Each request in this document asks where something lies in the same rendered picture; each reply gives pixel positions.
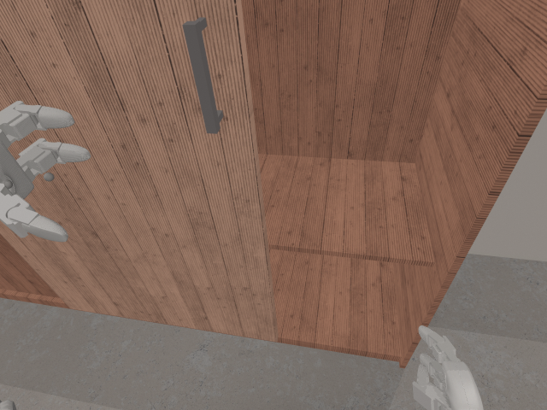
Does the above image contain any robot right hand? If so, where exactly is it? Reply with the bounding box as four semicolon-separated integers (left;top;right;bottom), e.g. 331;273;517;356
413;325;484;410

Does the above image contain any robot left hand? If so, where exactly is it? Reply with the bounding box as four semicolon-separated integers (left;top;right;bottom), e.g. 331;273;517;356
0;101;91;242

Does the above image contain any wardrobe door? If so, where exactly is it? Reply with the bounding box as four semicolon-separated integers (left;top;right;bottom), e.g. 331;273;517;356
0;0;279;342
0;235;60;298

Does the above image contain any handle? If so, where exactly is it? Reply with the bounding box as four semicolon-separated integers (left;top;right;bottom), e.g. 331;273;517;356
182;17;223;134

